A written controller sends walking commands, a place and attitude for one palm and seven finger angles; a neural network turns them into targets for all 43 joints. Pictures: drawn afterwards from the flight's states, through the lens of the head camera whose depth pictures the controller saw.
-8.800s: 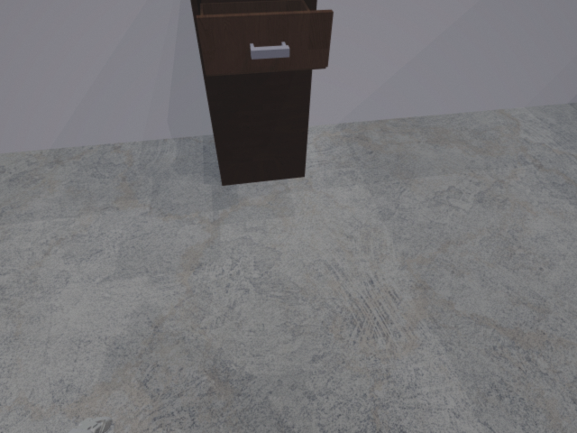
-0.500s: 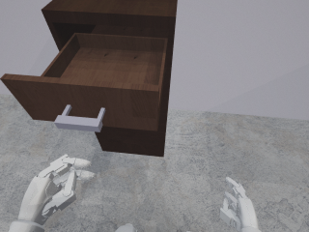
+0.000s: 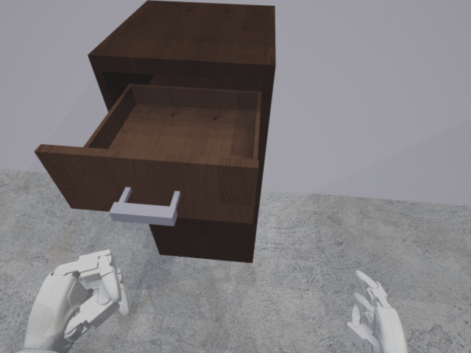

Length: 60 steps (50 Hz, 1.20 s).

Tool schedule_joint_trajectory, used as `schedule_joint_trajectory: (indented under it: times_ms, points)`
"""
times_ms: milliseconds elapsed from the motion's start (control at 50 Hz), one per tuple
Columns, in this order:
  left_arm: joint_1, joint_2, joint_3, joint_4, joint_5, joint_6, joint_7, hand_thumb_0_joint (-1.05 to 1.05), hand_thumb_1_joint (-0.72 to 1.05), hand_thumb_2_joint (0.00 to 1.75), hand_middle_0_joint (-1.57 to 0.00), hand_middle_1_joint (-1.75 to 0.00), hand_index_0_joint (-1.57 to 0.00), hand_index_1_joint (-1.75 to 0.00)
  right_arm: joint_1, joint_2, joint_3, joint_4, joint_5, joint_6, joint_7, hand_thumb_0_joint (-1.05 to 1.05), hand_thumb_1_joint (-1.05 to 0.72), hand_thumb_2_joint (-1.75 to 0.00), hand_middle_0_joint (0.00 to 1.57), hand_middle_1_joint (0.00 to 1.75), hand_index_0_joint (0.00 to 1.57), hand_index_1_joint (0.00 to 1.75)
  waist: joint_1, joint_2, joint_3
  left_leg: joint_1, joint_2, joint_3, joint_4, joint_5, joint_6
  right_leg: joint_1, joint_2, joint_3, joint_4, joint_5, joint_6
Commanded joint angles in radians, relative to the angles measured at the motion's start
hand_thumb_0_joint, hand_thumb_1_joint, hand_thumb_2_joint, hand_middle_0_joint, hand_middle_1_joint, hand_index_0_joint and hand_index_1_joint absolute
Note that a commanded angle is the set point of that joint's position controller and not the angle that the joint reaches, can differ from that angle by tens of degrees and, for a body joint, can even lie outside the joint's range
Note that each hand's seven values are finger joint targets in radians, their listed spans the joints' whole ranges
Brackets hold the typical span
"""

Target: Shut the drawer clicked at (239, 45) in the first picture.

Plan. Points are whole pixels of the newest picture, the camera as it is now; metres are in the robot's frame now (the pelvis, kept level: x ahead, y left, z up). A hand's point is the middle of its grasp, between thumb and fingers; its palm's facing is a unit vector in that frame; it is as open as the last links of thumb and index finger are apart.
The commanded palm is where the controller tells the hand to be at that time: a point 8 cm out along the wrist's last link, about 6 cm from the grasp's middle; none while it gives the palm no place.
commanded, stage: raise the hand and make a fist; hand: left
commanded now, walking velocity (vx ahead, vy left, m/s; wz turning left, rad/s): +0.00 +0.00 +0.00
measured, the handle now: (148, 204) +0.35 +0.20 +0.07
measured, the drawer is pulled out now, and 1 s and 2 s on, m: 0.29 0.29 0.29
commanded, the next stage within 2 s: bring the fist close to the handle in 0.74 s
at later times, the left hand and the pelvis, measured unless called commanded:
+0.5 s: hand (109, 289) +0.16 +0.16 +0.16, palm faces +0.03 -0.99 -0.10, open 3.3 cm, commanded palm +0.11 +0.21 +0.17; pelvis +0.00 -0.01 +0.02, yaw +0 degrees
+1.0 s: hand (109, 286) +0.17 +0.17 +0.15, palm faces +0.09 -0.99 -0.10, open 3.3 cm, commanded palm +0.13 +0.22 +0.15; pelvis +0.00 -0.03 +0.02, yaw +0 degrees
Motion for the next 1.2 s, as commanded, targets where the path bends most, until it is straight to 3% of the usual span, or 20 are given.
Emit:
schedule_joint_trajectory:
  times_ms: [0, 80, 100, 140, 180, 220, 300, 380, 440, 480, 580, 620, 820, 920, 980, 1020, 1080, 1120, 1140, 1180]
  points:
    - [0.017, 0.071, 0.036, -0.276, 0.003, 0.015, 0.008, 0.00, 0.90, 0.90, -1.38, -1.58, -1.38, -1.58, -0.104, -0.102, -0.018, -0.179, 0.002, -0.050, 0.008, 0.00, -0.90, -0.90, 0.20, 0.30, 0.20, 0.30, 0.013, 0.027, -0.028, 0.074, -0.006, -0.048, -0.192, 0.283, 0.001, 0.055, 0.036, -0.016, -0.115, 0.232, -0.015]
    - [0.024, 0.102, 0.068, -0.341, 0.005, 0.075, 0.014, 0.00, 0.90, 0.90, -1.40, -1.60, -1.40, -1.60, -0.127, -0.098, -0.006, -0.181, 0.004, -0.042, 0.009, 0.00, -0.90, -0.90, 0.20, 0.30, 0.20, 0.30, 0.023, 0.031, -0.026, 0.107, -0.002, -0.047, -0.208, 0.327, -0.005, 0.093, 0.038, -0.019, -0.132, 0.277, -0.017]
    - [0.031, 0.088, 0.052, -0.357, 0.006, 0.088, 0.013, 0.00, 0.90, 0.90, -1.40, -1.60, -1.40, -1.60, -0.121, -0.091, -0.001, -0.190, 0.005, -0.038, 0.010, 0.00, -0.90, -0.90, 0.20, 0.30, 0.20, 0.30, 0.023, 0.027, -0.023, 0.110, -0.003, -0.045, -0.216, 0.320, -0.007, 0.090, 0.038, -0.024, -0.136, 0.275, -0.016]
    - [-0.008, 0.078, 0.037, -0.401, -0.001, 0.101, 0.013, 0.00, 0.90, 0.90, -1.40, -1.60, -1.40, -1.60, -0.123, -0.092, 0.006, -0.193, 0.006, -0.040, 0.009, 0.00, -0.90, -0.90, 0.20, 0.30, 0.20, 0.30, 0.015, 0.046, -0.023, 0.131, -0.003, -0.045, -0.221, 0.314, -0.008, 0.092, 0.038, -0.023, -0.145, 0.271, -0.014]
    - [0.000, 0.102, 0.071, -0.399, -0.007, 0.113, 0.015, 0.00, 0.90, 0.90, -1.40, -1.60, -1.40, -1.60, -0.138, -0.094, 0.009, -0.184, 0.008, -0.042, 0.006, 0.00, -0.90, -0.90, 0.20, 0.30, 0.20, 0.30, 0.021, 0.017, -0.007, 0.131, 0.000, -0.050, -0.233, 0.295, -0.009, 0.102, 0.042, -0.024, -0.162, 0.256, -0.015]
    - [-0.023, 0.097, 0.061, -0.417, -0.009, 0.123, 0.011, 0.00, 0.90, 0.90, -1.40, -1.60, -1.40, -1.60, -0.131, -0.094, 0.015, -0.185, 0.012, -0.045, 0.004, 0.00, -0.90, -0.90, 0.20, 0.30, 0.20, 0.30, 0.017, 0.017, 0.003, 0.134, -0.002, -0.050, -0.247, 0.277, -0.009, 0.104, 0.042, -0.025, -0.173, 0.242, -0.015]
    - [-0.070, 0.104, 0.056, -0.453, -0.011, 0.146, 0.010, 0.00, 0.90, 0.90, -1.40, -1.60, -1.40, -1.60, -0.136, -0.096, 0.024, -0.182, 0.016, -0.070, -0.001, 0.00, -0.90, -0.90, 0.20, 0.30, 0.20, 0.30, 0.020, 0.041, 0.005, 0.151, -0.005, -0.055, -0.268, 0.243, -0.007, 0.117, 0.038, -0.021, -0.197, 0.207, -0.015]
    - [-0.023, 0.098, 0.084, -0.362, -0.020, 0.191, 0.009, 0.00, 0.90, 0.90, -1.40, -1.60, -1.40, -1.60, -0.158, -0.096, 0.020, -0.164, 0.023, -0.075, -0.007, 0.00, -0.90, -0.90, 0.20, 0.30, 0.20, 0.30, 0.032, -0.017, 0.036, 0.144, -0.006, -0.052, -0.280, 0.228, -0.005, 0.128, 0.040, -0.015, -0.223, 0.205, -0.014]
    - [-0.053, 0.119, 0.101, -0.378, -0.022, 0.203, 0.007, 0.00, 0.90, 0.90, -1.40, -1.60, -1.40, -1.60, -0.150, -0.097, 0.017, -0.168, 0.021, -0.071, -0.013, 0.00, -0.90, -0.90, 0.20, 0.30, 0.20, 0.30, 0.032, -0.017, 0.023, 0.153, -0.013, -0.039, -0.281, 0.241, 0.000, 0.142, 0.033, -0.004, -0.234, 0.227, -0.011]
    - [-0.044, 0.142, 0.137, -0.384, -0.025, 0.197, 0.014, 0.00, 0.90, 0.90, -1.40, -1.60, -1.40, -1.60, -0.162, -0.096, 0.018, -0.165, 0.019, -0.070, -0.014, 0.00, -0.90, -0.90, 0.20, 0.30, 0.20, 0.30, 0.041, 0.000, 0.018, 0.153, -0.016, -0.033, -0.279, 0.236, 0.000, 0.153, 0.033, 0.002, -0.244, 0.215, -0.011]
    - [-0.075, 0.139, 0.143, -0.381, -0.046, 0.148, 0.010, 0.00, 0.90, 0.90, -1.40, -1.60, -1.40, -1.60, -0.148, -0.100, 0.015, -0.151, 0.019, -0.097, -0.017, 0.00, -0.90, -0.90, 0.20, 0.30, 0.20, 0.30, 0.032, 0.032, 0.017, 0.169, -0.021, -0.022, -0.264, 0.235, 0.003, 0.145, 0.029, 0.016, -0.259, 0.219, -0.008]
    - [-0.090, 0.140, 0.145, -0.344, -0.052, 0.139, 0.004, 0.00, 0.90, 0.90, -1.40, -1.60, -1.40, -1.60, -0.134, -0.104, 0.012, -0.145, 0.021, -0.107, -0.023, 0.00, -0.90, -0.90, 0.20, 0.30, 0.20, 0.30, 0.026, -0.006, 0.031, 0.162, -0.020, -0.022, -0.262, 0.216, 0.006, 0.131, 0.028, 0.029, -0.274, 0.190, -0.003]
    - [-0.111, 0.188, 0.222, -0.269, -0.080, 0.124, -0.038, 0.00, 0.90, 0.90, -1.40, -1.60, -1.40, -1.60, -0.142, -0.106, 0.006, -0.120, 0.023, -0.142, -0.042, 0.00, -0.90, -0.90, 0.20, 0.30, 0.20, 0.30, 0.033, -0.032, 0.026, 0.165, -0.024, -0.015, -0.240, 0.235, 0.010, 0.150, 0.008, 0.090, -0.312, 0.203, 0.012]
    - [-0.156, 0.150, 0.188, -0.168, -0.092, 0.107, -0.067, 0.00, 0.90, 0.90, -1.40, -1.60, -1.40, -1.60, -0.130, -0.117, 0.005, -0.099, 0.019, -0.146, -0.046, 0.00, -0.90, -0.90, 0.20, 0.30, 0.20, 0.30, 0.016, -0.049, 0.048, 0.155, -0.027, -0.013, -0.229, 0.228, 0.008, 0.130, 0.000, 0.110, -0.321, 0.214, 0.025]
    - [-0.202, 0.181, 0.207, -0.135, -0.080, 0.087, -0.072, 0.00, 0.90, 0.90, -1.40, -1.60, -1.40, -1.60, -0.132, -0.126, 0.000, -0.085, 0.010, -0.147, -0.048, 0.00, -0.90, -0.90, 0.20, 0.30, 0.20, 0.30, 0.014, -0.057, 0.038, 0.144, -0.028, -0.016, -0.220, 0.223, 0.009, 0.130, -0.006, 0.125, -0.323, 0.197, 0.028]
    - [-0.227, 0.165, 0.183, -0.140, -0.070, 0.067, -0.075, 0.00, 0.90, 0.90, -1.40, -1.60, -1.40, -1.60, -0.121, -0.124, -0.003, -0.087, 0.007, -0.146, -0.044, 0.00, -0.90, -0.90, 0.20, 0.30, 0.20, 0.30, 0.008, -0.032, 0.020, 0.155, -0.030, -0.013, -0.223, 0.248, 0.011, 0.134, -0.006, 0.111, -0.303, 0.230, 0.023]
    - [-0.220, 0.180, 0.207, -0.124, -0.063, 0.047, -0.066, 0.00, 0.90, 0.90, -1.40, -1.60, -1.40, -1.60, -0.124, -0.126, -0.006, -0.080, 0.000, -0.141, -0.038, 0.00, -0.90, -0.90, 0.20, 0.30, 0.20, 0.30, 0.016, -0.004, -0.021, 0.156, -0.031, -0.011, -0.218, 0.279, 0.009, 0.156, -0.005, 0.096, -0.274, 0.289, 0.017]
    - [-0.201, 0.142, 0.177, -0.101, -0.062, 0.037, -0.067, 0.00, 0.90, 0.90, -1.40, -1.60, -1.40, -1.60, -0.113, -0.120, -0.010, -0.087, -0.002, -0.133, -0.033, 0.00, -0.90, -0.90, 0.20, 0.30, 0.20, 0.30, 0.012, -0.038, -0.029, 0.150, -0.033, -0.009, -0.217, 0.296, 0.009, 0.157, -0.004, 0.082, -0.258, 0.329, 0.020]
    - [-0.204, 0.153, 0.193, -0.079, -0.063, 0.035, -0.066, 0.00, 0.90, 0.90, -1.40, -1.60, -1.40, -1.60, -0.113, -0.122, -0.013, -0.082, -0.001, -0.128, -0.033, 0.00, -0.90, -0.90, 0.20, 0.30, 0.20, 0.30, 0.013, -0.052, -0.027, 0.144, -0.031, -0.010, -0.216, 0.304, 0.008, 0.156, -0.001, 0.077, -0.249, 0.351, 0.019]
    - [-0.209, 0.144, 0.180, -0.073, -0.058, 0.026, -0.063, 0.00, 0.90, 0.90, -1.40, -1.60, -1.40, -1.60, -0.118, -0.126, -0.014, -0.079, -0.005, -0.119, -0.030, 0.00, -0.90, -0.90, 0.20, 0.30, 0.20, 0.30, 0.011, -0.030, -0.023, 0.136, -0.034, -0.008, -0.214, 0.304, 0.008, 0.150, 0.002, 0.068, -0.241, 0.337, 0.013]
